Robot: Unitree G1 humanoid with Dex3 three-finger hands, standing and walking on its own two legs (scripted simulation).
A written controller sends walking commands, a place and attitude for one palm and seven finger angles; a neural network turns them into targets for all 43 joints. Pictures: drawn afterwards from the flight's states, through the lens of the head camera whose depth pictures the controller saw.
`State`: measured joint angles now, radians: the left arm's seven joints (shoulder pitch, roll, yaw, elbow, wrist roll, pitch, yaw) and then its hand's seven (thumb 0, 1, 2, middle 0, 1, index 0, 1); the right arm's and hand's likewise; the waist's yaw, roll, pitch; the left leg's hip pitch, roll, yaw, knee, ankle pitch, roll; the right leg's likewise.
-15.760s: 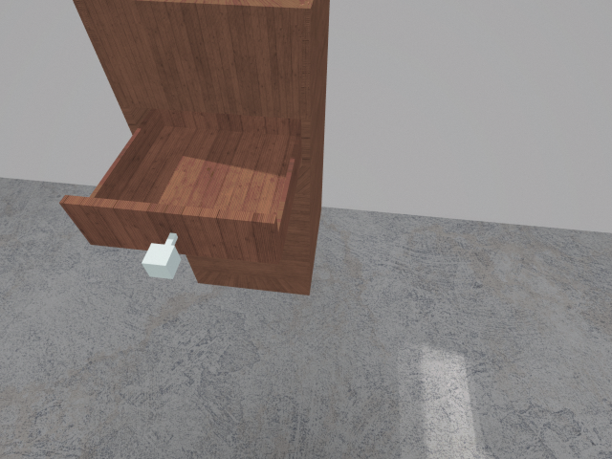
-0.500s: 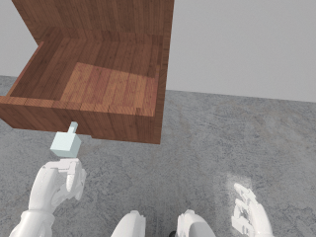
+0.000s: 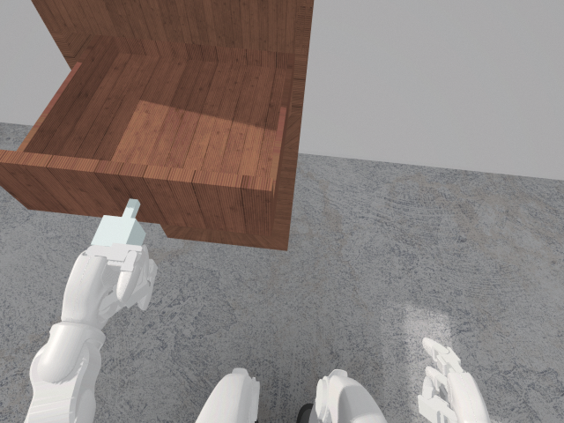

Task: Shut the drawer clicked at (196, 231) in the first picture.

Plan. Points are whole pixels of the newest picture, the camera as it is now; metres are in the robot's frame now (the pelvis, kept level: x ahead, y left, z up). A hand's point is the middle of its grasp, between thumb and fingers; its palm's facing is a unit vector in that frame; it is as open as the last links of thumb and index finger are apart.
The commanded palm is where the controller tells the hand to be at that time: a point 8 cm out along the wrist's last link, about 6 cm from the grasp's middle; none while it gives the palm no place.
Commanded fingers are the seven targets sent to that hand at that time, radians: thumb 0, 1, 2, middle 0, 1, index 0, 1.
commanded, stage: push the drawer shut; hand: left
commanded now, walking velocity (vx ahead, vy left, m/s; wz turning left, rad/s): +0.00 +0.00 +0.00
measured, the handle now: (125, 225) +0.36 +0.24 +0.04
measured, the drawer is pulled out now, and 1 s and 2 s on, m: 0.28 0.14 0.02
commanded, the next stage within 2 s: none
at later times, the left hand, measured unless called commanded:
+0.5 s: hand (163, 228) +0.36 +0.19 +0.04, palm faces -0.09 -0.99 -0.05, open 3.6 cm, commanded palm +0.36 +0.25 +0.05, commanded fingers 0.00 0.90 0.90 -1.40 -1.60 -1.40 -1.60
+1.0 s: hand (175, 194) +0.42 +0.19 +0.04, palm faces -0.09 -0.99 -0.05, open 3.6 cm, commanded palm +0.41 +0.24 +0.05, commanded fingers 0.00 0.90 0.90 -1.40 -1.60 -1.40 -1.60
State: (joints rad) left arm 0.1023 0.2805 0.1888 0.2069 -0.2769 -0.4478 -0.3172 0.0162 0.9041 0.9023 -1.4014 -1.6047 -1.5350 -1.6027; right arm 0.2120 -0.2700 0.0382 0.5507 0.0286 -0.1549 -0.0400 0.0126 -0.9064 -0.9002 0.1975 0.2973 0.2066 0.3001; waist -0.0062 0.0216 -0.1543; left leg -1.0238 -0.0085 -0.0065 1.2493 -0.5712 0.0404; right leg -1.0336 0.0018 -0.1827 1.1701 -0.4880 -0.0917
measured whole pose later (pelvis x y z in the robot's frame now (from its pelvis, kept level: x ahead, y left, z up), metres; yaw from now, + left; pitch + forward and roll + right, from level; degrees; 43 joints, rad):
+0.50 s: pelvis -0.01 +0.00 +0.00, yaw -1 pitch +20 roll -2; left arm -0.28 0.34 0.25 0.58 -0.24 -0.41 -0.33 0.02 0.90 0.90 -1.39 -1.60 -1.53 -1.60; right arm 0.27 -0.28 0.06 0.58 0.03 -0.12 -0.05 0.01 -0.91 -0.90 0.20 0.30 0.21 0.30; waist -0.06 0.02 -0.13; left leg -1.03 0.00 0.02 1.21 -0.53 0.04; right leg -1.05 0.01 -0.15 1.14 -0.44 -0.09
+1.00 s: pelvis -0.01 +0.01 +0.00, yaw -2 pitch +22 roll -2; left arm -0.53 0.36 0.29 0.82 -0.19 -0.46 -0.32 0.02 0.90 0.90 -1.40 -1.60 -1.53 -1.60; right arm 0.27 -0.27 0.05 0.60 0.02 -0.07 -0.03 0.01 -0.91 -0.90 0.20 0.30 0.21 0.30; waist -0.08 0.01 -0.13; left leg -1.06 0.00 0.03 1.21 -0.53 0.06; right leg -1.09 0.01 -0.14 1.14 -0.44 -0.08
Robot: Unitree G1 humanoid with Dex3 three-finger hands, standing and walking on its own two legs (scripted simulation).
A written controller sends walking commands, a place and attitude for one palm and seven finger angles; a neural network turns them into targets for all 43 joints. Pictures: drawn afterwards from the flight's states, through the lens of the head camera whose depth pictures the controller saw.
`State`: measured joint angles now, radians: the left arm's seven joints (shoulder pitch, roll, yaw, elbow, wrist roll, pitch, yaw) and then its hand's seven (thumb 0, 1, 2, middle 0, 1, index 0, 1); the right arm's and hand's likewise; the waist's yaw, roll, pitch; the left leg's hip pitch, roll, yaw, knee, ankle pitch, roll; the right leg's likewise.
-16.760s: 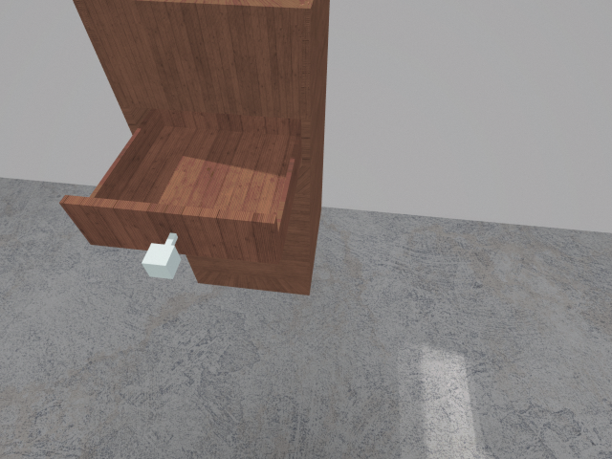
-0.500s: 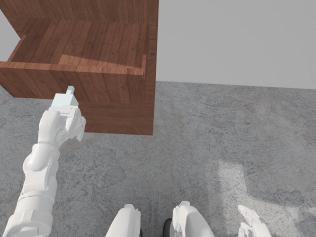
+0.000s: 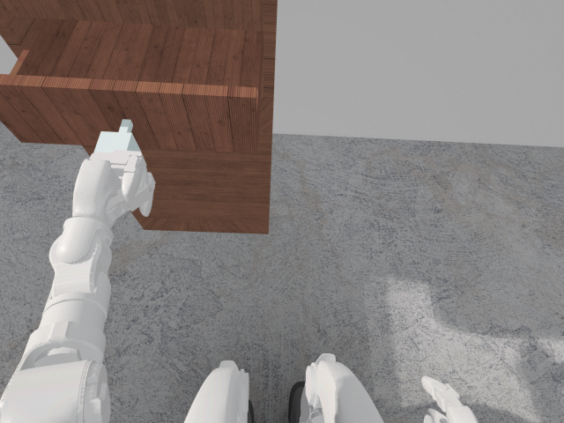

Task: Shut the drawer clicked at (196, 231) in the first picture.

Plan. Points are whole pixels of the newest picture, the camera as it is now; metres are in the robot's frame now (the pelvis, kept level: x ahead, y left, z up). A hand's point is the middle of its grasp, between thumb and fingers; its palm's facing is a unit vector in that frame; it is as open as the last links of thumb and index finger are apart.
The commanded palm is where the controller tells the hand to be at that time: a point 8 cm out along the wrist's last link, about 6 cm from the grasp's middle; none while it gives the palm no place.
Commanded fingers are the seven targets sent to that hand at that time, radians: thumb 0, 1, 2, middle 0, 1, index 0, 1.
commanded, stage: push the drawer shut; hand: left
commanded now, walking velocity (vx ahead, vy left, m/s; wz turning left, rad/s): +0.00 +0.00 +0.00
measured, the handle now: (121, 142) +0.50 +0.24 +0.04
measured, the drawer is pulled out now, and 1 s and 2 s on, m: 0.14 0.02 0.00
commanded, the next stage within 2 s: pull the fist back off the drawer in 1.38 s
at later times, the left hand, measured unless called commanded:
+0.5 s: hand (155, 155) +0.48 +0.19 +0.04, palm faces -0.06 -1.00 -0.04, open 3.6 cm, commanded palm +0.48 +0.24 +0.04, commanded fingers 0.00 0.90 0.90 -1.40 -1.60 -1.40 -1.60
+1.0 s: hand (163, 124) +0.54 +0.19 +0.04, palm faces -0.04 -1.00 -0.04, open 3.6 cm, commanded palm +0.54 +0.23 +0.04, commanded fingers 0.00 0.90 0.90 -1.40 -1.60 -1.40 -1.60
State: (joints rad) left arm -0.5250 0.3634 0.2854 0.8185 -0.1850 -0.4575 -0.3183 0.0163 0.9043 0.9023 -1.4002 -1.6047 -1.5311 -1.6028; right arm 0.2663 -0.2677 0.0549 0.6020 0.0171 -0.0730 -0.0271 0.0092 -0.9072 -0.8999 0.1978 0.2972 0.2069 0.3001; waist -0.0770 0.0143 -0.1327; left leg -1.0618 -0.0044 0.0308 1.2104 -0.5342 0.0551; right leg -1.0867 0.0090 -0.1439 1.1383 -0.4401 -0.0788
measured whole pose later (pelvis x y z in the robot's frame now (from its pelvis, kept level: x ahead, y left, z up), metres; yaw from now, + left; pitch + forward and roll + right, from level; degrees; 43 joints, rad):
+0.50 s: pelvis -0.01 +0.00 -0.01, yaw -1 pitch +25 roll -3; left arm -0.80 0.48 0.37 1.09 -0.13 -0.47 -0.32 0.02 0.90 0.90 -1.41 -1.60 -1.53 -1.60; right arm 0.31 -0.28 0.07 0.62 0.00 -0.03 -0.02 0.01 -0.91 -0.90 0.20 0.30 0.21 0.30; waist -0.15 0.02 -0.12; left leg -1.16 0.01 0.03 1.26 -0.53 0.06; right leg -1.17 0.02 -0.15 1.16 -0.42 -0.08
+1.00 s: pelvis -0.01 +0.01 -0.02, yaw -2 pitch +28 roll -4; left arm -1.01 0.60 0.42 1.24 -0.04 -0.44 -0.27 0.02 0.90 0.90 -1.41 -1.60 -1.55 -1.60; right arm 0.35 -0.29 0.09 0.61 -0.02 0.00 0.00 0.01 -0.91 -0.90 0.20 0.30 0.21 0.30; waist -0.22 0.04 -0.11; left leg -1.25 0.02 0.02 1.29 -0.54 0.07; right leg -1.25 0.03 -0.16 1.17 -0.41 -0.07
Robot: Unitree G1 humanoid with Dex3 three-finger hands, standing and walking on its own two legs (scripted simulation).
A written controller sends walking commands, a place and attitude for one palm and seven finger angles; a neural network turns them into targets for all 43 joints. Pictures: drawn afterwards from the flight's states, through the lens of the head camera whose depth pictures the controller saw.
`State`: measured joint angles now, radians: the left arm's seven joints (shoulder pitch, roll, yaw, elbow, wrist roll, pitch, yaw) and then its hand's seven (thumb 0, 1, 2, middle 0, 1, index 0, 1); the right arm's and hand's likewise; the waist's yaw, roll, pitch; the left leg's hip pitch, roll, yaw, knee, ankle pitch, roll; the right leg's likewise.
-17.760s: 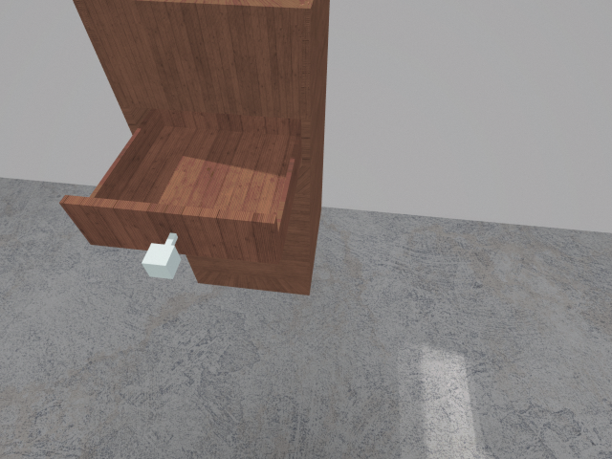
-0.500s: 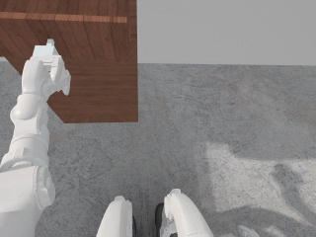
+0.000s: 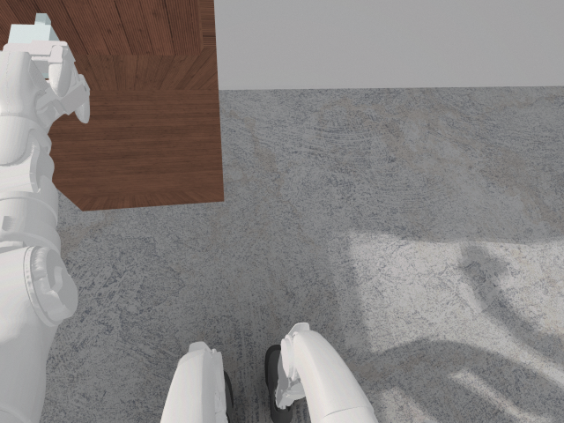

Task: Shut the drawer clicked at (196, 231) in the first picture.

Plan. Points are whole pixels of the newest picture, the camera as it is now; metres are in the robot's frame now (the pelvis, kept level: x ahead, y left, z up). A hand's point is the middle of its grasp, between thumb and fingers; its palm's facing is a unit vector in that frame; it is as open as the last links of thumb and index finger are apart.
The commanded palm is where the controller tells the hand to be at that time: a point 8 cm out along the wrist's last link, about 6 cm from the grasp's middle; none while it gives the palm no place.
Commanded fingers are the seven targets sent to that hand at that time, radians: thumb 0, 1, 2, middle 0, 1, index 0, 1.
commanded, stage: push the drawer shut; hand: left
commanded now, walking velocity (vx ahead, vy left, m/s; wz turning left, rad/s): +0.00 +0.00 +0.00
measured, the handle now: (40, 39) +0.62 +0.25 +0.06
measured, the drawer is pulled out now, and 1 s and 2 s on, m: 0.02 0.00 0.00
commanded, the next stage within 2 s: pull the fist back off the drawer in 0.38 s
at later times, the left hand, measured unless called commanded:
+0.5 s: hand (82, 74) +0.56 +0.20 +0.06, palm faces +0.01 -1.00 -0.05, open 3.7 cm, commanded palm +0.60 +0.23 +0.06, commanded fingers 0.00 0.90 0.90 -1.40 -1.60 -1.40 -1.60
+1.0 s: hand (79, 75) +0.56 +0.20 +0.06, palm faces +0.02 -1.00 -0.04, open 3.5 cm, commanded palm +0.54 +0.23 +0.06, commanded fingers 0.00 0.90 0.90 -1.40 -1.60 -1.40 -1.60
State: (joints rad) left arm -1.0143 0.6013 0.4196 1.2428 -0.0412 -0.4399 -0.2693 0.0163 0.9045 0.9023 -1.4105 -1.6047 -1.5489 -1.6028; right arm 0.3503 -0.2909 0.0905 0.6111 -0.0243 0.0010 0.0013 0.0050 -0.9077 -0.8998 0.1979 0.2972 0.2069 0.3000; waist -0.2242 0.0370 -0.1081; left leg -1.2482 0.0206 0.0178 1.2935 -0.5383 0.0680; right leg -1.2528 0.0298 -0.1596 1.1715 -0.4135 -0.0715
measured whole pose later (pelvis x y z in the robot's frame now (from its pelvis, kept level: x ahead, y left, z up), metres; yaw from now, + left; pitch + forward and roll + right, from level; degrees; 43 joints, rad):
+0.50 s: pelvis -0.02 +0.00 -0.01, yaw +0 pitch +30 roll -6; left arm -1.21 0.72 0.40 1.38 0.03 -0.40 -0.23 0.02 0.90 0.90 -1.42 -1.60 -1.57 -1.60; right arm 0.37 -0.29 0.13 0.61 -0.04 0.00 0.00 0.00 -0.91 -0.90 0.20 0.30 0.21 0.30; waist -0.29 0.04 -0.10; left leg -1.36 0.02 -0.01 1.34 -0.52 0.07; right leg -1.34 0.03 -0.19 1.20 -0.39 -0.07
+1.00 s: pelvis -0.02 +0.01 -0.01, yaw -2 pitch +30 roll -5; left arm -1.12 0.71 0.45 1.25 0.00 -0.33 -0.25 0.02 0.90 0.89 -1.40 -1.60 -1.50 -1.60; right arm 0.41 -0.29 0.12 0.59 -0.03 0.00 0.01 0.00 -0.91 -0.90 0.20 0.30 0.21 0.30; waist -0.27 0.05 -0.10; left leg -1.34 0.04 0.03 1.32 -0.51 0.08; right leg -1.34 0.05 -0.15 1.17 -0.37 -0.06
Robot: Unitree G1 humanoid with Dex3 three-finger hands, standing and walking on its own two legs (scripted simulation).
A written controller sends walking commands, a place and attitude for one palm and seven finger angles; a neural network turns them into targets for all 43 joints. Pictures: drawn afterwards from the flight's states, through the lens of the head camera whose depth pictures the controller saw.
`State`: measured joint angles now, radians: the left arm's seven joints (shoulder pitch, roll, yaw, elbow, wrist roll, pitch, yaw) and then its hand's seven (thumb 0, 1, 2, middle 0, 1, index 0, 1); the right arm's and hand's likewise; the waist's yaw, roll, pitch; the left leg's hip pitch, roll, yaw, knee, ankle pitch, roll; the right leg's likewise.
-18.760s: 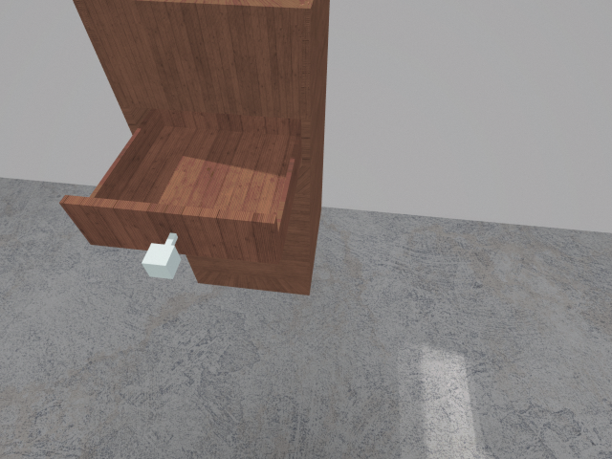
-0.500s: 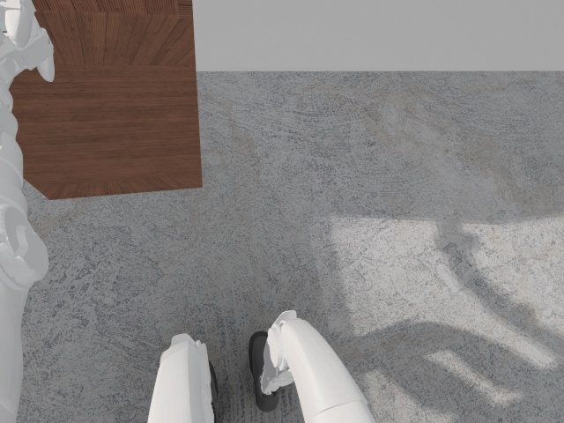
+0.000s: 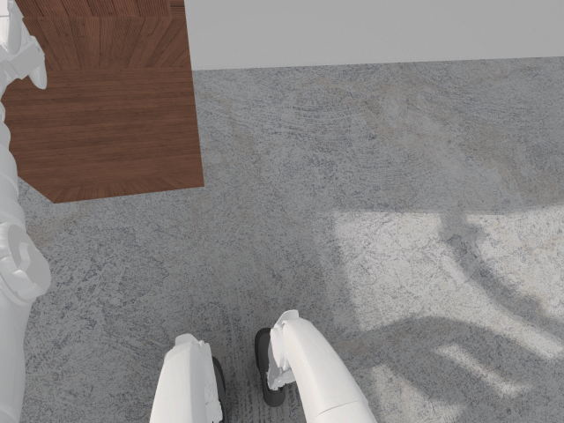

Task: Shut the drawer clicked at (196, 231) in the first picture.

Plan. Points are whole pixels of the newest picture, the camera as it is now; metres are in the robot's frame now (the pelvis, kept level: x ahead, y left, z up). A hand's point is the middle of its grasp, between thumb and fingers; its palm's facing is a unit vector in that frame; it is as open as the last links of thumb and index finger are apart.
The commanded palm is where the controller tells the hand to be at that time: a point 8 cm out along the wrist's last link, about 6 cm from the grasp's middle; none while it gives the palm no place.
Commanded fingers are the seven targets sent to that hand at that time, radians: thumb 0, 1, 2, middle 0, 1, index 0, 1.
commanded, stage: pull the fist back off the drawer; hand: left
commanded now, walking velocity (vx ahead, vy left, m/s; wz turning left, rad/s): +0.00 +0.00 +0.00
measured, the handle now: out of the picture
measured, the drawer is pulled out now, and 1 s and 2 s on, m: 0.00 0.00 0.00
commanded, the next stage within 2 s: draw the hand back to the body in 0.18 s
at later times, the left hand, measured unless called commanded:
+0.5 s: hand out of the picture +0.50 +0.23 +0.10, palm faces +0.00 -1.00 -0.04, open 3.2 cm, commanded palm +0.47 +0.27 +0.12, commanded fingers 0.00 0.90 0.90 -1.40 -1.60 -1.40 -1.60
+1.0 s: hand out of the picture +0.36 +0.25 +0.19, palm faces +0.22 -0.94 -0.26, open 3.3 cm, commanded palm +0.33 +0.30 +0.22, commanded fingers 0.00 0.90 0.90 -1.40 -1.60 -1.40 -1.60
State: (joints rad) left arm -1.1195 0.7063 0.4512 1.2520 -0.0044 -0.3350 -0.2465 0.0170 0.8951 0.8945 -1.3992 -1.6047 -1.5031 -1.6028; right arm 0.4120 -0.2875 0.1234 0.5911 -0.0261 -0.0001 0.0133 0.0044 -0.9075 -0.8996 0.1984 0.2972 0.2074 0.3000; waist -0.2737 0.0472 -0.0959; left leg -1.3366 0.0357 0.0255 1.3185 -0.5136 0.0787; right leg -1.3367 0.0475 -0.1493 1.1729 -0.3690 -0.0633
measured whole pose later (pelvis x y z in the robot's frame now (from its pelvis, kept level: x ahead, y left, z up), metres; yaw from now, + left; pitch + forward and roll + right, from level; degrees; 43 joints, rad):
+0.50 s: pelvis +0.08 +0.02 +0.07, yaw +1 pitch +24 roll -4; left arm -0.44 0.38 0.30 0.62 -0.20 -0.33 -0.27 0.01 0.89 0.89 -1.39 -1.60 -1.40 -1.60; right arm 0.35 -0.26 0.03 0.55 0.02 0.07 0.04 0.01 -0.91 -0.90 0.20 0.30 0.20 0.30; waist -0.10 0.05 -0.14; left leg -0.91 0.00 0.04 1.04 -0.51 0.06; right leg -0.92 0.05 -0.10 0.91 -0.41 -0.03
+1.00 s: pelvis +0.10 +0.02 +0.11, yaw +4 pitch +6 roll -2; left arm 0.15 0.31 0.12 0.00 -0.09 -0.06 0.03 0.02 0.90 0.90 -1.39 -1.60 -1.40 -1.60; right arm 0.22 -0.24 0.05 0.51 0.03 0.00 -0.04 0.01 -0.91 -0.90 0.20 0.30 0.20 0.30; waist 0.01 0.06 -0.09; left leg -0.35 -0.05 0.02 0.66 -0.41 0.08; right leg -0.39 0.02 -0.07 0.60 -0.33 -0.02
